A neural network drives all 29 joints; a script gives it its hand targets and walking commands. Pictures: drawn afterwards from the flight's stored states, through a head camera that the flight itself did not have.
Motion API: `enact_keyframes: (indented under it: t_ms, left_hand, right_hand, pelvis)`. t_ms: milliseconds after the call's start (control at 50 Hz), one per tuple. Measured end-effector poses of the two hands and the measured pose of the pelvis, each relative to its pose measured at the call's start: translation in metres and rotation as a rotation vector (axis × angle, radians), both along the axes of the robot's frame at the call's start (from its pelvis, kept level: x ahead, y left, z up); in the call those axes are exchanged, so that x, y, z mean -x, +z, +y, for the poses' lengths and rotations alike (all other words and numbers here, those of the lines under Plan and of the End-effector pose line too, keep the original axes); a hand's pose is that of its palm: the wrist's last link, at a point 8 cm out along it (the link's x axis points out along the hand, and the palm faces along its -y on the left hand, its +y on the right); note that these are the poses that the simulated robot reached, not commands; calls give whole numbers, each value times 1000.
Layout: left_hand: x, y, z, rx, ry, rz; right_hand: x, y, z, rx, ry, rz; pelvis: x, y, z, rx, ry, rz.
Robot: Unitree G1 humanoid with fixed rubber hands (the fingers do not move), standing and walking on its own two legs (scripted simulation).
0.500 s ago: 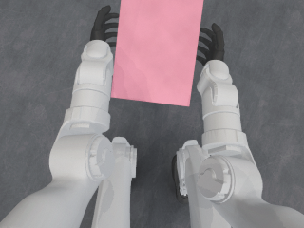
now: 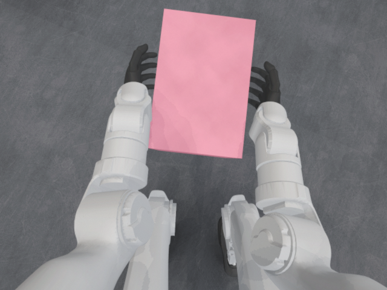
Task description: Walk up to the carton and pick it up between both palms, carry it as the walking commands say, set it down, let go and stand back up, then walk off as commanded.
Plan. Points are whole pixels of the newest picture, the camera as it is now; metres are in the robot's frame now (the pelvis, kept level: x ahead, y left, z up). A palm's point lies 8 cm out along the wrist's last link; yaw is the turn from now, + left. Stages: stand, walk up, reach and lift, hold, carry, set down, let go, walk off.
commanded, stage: reach and lift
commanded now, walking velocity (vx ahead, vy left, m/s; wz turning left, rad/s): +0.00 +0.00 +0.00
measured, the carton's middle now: (199, 95) +0.52 +0.02 -0.12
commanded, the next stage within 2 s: none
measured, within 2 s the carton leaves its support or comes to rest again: neither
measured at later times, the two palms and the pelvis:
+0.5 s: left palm (128, 78) +0.48 +0.14 +0.02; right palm (286, 99) +0.45 -0.11 +0.03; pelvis +0.01 +0.00 +0.06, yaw +1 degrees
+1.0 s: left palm (119, 71) +0.45 +0.14 +0.09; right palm (317, 95) +0.43 -0.11 +0.10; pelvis +0.03 +0.00 +0.12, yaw +2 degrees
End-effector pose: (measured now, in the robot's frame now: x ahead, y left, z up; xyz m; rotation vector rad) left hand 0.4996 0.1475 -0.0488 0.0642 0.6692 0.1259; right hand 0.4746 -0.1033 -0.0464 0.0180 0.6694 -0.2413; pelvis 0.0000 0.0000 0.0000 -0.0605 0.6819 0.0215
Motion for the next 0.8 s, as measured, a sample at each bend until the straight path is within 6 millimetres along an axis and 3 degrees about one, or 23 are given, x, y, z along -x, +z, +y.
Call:
enact_keyframes:
  t_ms: [800]
  left_hand:
    - [36, 115, -6, 21, 17, -12]
  right_hand:
    - [34, 118, -6, 4, -7, -9]
  pelvis:
    - [-20, 98, 5, -18, 16, -144]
